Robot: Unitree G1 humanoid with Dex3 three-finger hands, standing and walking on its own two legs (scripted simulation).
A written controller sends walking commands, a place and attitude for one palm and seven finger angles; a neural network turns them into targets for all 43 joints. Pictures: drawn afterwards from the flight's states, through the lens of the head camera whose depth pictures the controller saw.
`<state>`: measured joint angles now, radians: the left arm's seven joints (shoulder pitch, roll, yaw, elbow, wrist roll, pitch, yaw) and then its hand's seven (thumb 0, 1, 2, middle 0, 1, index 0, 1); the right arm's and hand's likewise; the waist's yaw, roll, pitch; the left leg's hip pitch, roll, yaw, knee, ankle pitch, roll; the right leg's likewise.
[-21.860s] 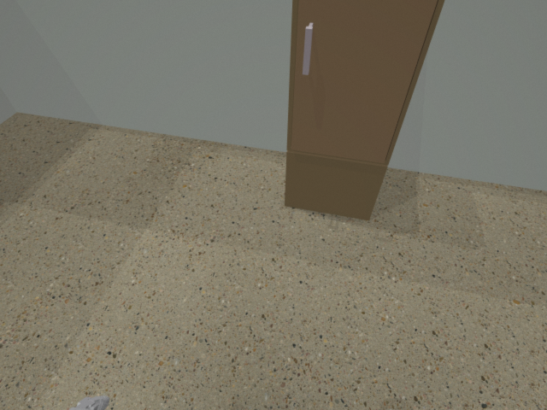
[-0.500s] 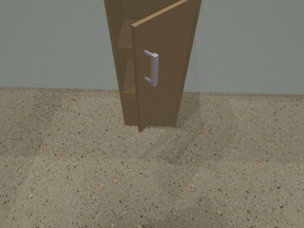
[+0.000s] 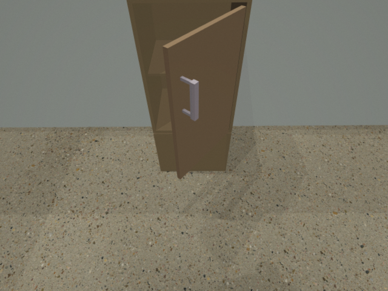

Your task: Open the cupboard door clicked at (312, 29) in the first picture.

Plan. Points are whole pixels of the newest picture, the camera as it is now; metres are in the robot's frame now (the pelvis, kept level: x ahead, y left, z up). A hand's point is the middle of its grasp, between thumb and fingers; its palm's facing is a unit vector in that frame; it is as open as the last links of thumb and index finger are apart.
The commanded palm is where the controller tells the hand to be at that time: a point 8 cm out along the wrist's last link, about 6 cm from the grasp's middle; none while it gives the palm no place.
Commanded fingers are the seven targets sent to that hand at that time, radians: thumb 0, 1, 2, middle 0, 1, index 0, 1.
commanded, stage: let the arm hang, fingers relaxed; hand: left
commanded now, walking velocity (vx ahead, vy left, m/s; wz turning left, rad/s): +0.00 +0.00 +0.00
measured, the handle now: (189, 98) +0.64 +0.05 +0.03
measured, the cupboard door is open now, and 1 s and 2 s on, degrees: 51 51 51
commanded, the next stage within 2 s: look to check the result in 0.10 s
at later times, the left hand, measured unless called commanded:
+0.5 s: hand out of the picture +0.04 +0.19 -0.17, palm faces +0.02 -0.97 -0.26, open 7.4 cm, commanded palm none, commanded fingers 0.00 0.90 0.90 -0.20 -0.30 -0.20 -0.30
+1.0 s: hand out of the picture +0.08 +0.19 -0.17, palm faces -0.03 -0.96 -0.26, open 7.4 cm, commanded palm none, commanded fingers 0.00 0.90 0.90 -0.20 -0.30 -0.20 -0.30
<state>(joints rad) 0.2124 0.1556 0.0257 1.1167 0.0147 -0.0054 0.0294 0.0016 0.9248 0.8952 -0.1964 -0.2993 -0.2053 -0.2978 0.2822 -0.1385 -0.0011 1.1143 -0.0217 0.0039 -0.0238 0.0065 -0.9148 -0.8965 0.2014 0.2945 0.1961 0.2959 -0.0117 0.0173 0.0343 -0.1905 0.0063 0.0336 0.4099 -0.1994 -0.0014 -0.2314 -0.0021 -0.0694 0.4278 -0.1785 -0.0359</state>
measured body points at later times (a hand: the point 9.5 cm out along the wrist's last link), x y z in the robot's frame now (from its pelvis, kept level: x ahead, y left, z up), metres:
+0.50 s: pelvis +0.02 -0.01 +0.00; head +0.04 -0.02 +0.45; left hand +0.04 +0.24 -0.15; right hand +0.03 -0.25 -0.16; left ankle +0.01 +0.12 -0.74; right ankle +0.03 -0.09 -0.74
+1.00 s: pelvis +0.02 -0.01 +0.00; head +0.05 -0.03 +0.45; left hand +0.08 +0.24 -0.15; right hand +0.05 -0.27 -0.16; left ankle +0.01 +0.12 -0.74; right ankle +0.03 -0.09 -0.74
